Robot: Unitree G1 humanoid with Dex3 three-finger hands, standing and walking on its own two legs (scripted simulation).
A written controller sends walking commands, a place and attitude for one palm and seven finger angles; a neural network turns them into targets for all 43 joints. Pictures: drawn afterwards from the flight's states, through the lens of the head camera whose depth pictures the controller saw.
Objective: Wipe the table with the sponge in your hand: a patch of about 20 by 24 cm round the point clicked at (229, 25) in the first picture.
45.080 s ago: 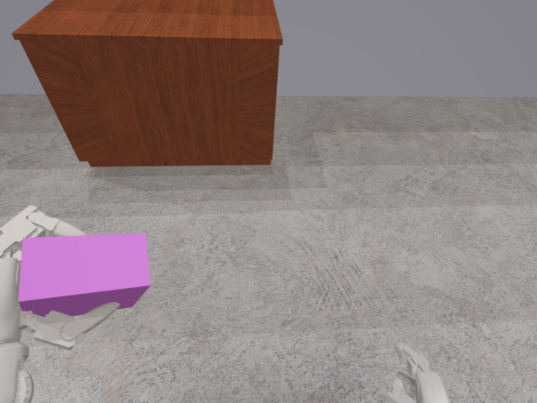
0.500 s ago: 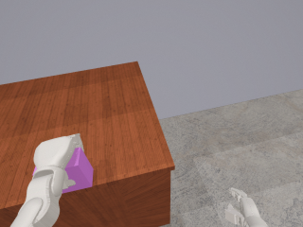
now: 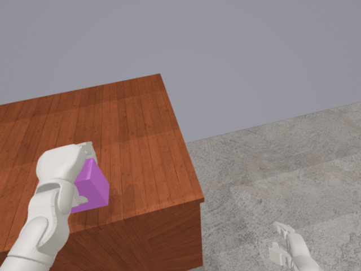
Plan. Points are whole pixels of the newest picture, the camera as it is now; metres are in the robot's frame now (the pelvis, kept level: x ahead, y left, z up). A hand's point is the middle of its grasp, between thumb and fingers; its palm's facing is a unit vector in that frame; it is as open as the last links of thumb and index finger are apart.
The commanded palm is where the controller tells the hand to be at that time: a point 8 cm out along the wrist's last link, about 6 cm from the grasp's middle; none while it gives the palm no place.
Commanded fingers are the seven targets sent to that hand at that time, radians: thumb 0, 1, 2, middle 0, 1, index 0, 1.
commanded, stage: lift the sponge slowly off the table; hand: left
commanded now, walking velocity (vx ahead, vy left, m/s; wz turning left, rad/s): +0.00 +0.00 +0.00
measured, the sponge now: (80, 191) +0.26 +0.28 +0.05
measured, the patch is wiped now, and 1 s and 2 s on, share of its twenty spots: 0.95 0.95 0.95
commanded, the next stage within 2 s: bring the sponge back beside the body in 1.12 s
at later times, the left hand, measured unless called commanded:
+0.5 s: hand (70, 166) +0.28 +0.27 +0.13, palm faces +0.05 -0.08 -1.00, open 10.2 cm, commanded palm +0.24 +0.28 +0.20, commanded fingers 0.00 0.10 1.30 -1.20 -1.60 -1.20 -1.60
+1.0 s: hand (61, 158) +0.28 +0.28 +0.16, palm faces +0.08 -0.06 -0.99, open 10.2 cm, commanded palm +0.24 +0.28 +0.23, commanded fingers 0.00 0.10 1.30 -1.20 -1.60 -1.20 -1.60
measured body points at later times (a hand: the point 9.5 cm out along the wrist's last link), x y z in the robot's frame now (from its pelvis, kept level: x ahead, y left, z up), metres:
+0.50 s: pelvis +0.00 +0.00 +0.00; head +0.00 -0.05 +0.45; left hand +0.27 +0.27 +0.18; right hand +0.24 -0.21 -0.09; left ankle +0.00 +0.12 -0.74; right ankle -0.03 -0.09 -0.74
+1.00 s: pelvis -0.01 +0.01 +0.00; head -0.01 -0.04 +0.45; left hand +0.27 +0.28 +0.21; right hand +0.24 -0.20 -0.09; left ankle +0.00 +0.12 -0.74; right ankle -0.03 -0.09 -0.74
